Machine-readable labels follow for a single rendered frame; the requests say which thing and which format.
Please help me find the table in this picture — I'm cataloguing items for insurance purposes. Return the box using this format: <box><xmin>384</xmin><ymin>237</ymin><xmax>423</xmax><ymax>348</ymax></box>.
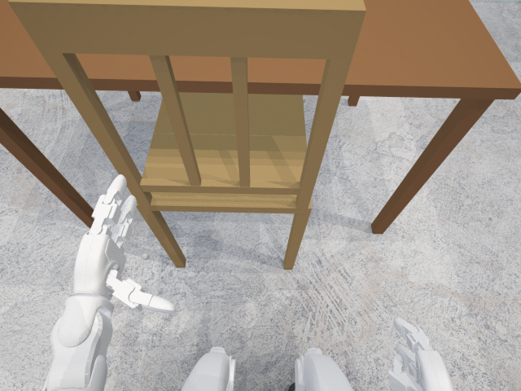
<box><xmin>0</xmin><ymin>0</ymin><xmax>521</xmax><ymax>234</ymax></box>

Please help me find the chair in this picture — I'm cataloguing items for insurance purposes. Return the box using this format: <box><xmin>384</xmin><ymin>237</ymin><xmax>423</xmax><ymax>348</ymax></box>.
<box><xmin>8</xmin><ymin>0</ymin><xmax>366</xmax><ymax>270</ymax></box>

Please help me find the robot left forearm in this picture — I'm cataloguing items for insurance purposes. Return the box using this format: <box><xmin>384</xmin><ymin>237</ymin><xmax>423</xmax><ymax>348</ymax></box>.
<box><xmin>42</xmin><ymin>294</ymin><xmax>114</xmax><ymax>391</ymax></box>

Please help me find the robot left hand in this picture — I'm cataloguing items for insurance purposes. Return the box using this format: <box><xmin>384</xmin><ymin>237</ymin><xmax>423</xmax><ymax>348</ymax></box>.
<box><xmin>73</xmin><ymin>174</ymin><xmax>176</xmax><ymax>313</ymax></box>

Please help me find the robot right thigh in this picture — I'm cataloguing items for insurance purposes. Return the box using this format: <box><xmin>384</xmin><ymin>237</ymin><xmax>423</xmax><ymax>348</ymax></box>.
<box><xmin>295</xmin><ymin>354</ymin><xmax>354</xmax><ymax>391</ymax></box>

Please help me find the robot right hand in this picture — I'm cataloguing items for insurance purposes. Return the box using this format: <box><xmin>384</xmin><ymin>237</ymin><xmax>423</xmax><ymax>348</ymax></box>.
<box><xmin>388</xmin><ymin>317</ymin><xmax>454</xmax><ymax>391</ymax></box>

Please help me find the left robot shin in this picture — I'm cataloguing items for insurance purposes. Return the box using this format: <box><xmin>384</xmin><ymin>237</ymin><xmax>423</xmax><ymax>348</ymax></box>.
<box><xmin>210</xmin><ymin>347</ymin><xmax>226</xmax><ymax>354</ymax></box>

